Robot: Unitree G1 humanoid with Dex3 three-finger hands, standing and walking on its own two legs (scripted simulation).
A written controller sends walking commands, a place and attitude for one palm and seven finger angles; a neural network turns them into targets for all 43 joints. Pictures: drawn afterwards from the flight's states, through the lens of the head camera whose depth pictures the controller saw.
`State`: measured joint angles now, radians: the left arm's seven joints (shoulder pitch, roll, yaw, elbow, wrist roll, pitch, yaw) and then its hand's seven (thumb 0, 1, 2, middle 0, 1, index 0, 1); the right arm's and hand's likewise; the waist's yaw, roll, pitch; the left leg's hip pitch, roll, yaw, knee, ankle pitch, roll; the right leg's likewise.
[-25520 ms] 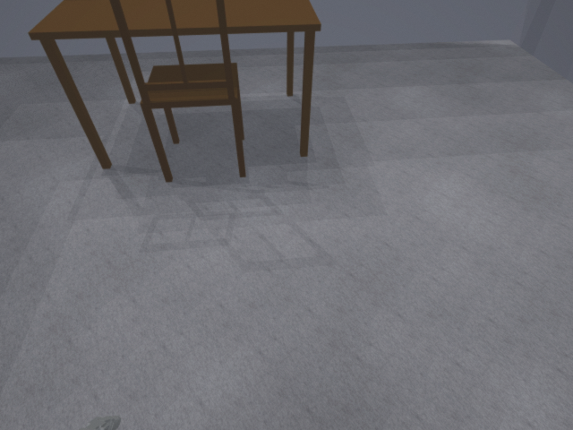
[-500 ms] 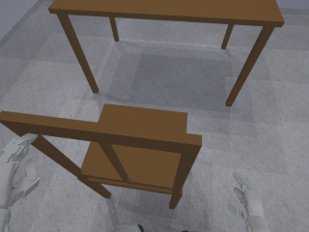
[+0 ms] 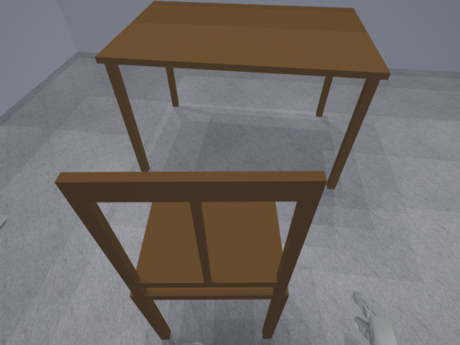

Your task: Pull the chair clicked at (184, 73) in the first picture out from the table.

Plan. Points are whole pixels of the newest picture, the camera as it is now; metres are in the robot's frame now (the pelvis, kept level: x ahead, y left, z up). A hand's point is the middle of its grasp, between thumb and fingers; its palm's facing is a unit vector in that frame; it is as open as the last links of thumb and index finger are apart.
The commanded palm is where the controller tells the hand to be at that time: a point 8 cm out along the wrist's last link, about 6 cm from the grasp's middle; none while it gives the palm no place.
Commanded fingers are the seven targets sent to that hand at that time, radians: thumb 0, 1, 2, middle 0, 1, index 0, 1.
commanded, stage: step back with the hand held close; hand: left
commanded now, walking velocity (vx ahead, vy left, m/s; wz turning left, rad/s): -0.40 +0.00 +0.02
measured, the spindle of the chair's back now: (202, 246) +0.32 +0.09 -0.04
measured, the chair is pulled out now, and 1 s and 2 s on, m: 0.69 0.69 0.69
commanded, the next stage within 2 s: stop stepping back and stand still in 0.28 s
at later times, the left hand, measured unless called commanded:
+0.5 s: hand out of the picture +0.10 +0.25 +0.20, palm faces +0.46 -0.69 -0.56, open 7.4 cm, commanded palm +0.06 +0.28 +0.19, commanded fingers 0.00 0.90 0.90 -0.20 -0.30 -0.20 -0.30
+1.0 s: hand out of the picture +0.05 +0.26 +0.18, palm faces +0.48 -0.70 -0.53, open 7.4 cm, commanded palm +0.00 +0.28 +0.19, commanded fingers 0.00 0.90 0.90 -0.20 -0.30 -0.20 -0.30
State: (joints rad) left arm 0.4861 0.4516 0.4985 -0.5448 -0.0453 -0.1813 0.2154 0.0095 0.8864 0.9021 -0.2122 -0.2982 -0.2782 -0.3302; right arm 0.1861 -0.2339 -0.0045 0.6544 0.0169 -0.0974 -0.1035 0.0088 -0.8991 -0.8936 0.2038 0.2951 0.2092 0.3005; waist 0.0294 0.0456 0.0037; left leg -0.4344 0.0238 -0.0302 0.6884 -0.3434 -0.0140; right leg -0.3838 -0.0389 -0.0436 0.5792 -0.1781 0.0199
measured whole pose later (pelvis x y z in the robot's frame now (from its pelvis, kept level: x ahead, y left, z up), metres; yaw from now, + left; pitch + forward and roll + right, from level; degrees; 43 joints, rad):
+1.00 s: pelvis -0.13 -0.03 +0.02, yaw +1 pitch +0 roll -1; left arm 0.59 0.40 0.45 -0.39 -0.06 -0.17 0.17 0.01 0.89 0.90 -0.21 -0.30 -0.21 -0.30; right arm 0.25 -0.24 -0.02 0.66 0.03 -0.08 -0.07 0.01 -0.90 -0.89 0.20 0.29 0.21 0.30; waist 0.01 0.07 0.00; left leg -0.25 0.02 0.01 0.51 -0.24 0.01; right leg -0.26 0.01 -0.07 0.44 -0.18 -0.02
